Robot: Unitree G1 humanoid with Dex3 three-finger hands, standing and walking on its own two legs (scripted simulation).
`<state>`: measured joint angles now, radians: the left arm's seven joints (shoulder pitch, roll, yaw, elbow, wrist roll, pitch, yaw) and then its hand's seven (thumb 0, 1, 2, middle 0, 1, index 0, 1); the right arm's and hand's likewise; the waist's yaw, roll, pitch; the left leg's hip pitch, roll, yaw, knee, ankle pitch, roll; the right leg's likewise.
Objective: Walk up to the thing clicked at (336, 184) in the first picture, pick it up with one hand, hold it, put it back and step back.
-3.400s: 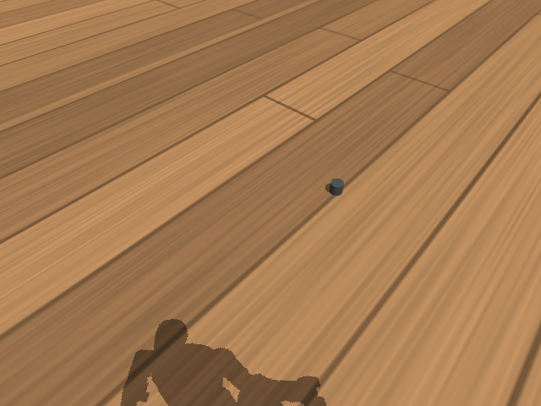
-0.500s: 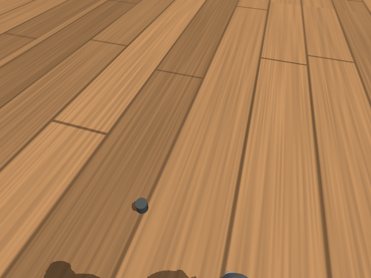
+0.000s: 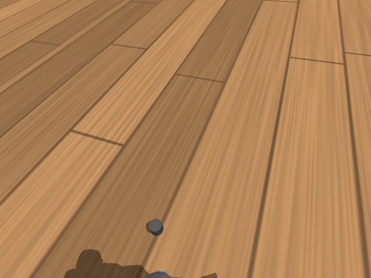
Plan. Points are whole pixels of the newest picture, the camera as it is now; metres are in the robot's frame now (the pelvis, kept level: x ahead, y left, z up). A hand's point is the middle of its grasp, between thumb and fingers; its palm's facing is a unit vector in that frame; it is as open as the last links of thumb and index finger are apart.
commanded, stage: walk up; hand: left
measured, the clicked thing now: (156, 227) +0.50 +0.24 -0.73
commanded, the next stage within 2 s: stand in 1.52 s
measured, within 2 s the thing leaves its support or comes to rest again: neither
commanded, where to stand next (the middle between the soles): +0.11 +0.01 m, yaw -1 degrees
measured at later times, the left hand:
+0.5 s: hand out of the picture +0.13 +0.28 -0.15, palm faces -0.03 -0.92 -0.39, open 7.4 cm
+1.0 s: hand (94, 267) +0.19 +0.26 -0.14, palm faces -0.03 -0.94 -0.34, open 7.4 cm
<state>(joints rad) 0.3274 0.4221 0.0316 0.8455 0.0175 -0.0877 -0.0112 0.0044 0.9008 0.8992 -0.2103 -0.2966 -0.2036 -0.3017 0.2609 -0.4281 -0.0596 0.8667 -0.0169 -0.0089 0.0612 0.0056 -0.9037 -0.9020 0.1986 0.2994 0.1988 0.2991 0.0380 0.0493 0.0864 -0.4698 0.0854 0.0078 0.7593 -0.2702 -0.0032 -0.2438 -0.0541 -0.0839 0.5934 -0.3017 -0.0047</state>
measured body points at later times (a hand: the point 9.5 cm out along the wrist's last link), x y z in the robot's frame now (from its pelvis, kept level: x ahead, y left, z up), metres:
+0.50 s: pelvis +0.07 +0.02 -0.01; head +0.08 +0.01 +0.44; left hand +0.13 +0.33 -0.12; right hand +0.15 -0.29 -0.14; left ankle +0.10 +0.15 -0.73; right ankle +0.08 -0.11 -0.73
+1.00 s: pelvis +0.08 +0.01 +0.02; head +0.09 +0.02 +0.47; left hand +0.19 +0.31 -0.11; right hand +0.16 -0.30 -0.11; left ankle +0.10 +0.15 -0.73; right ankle +0.08 -0.11 -0.73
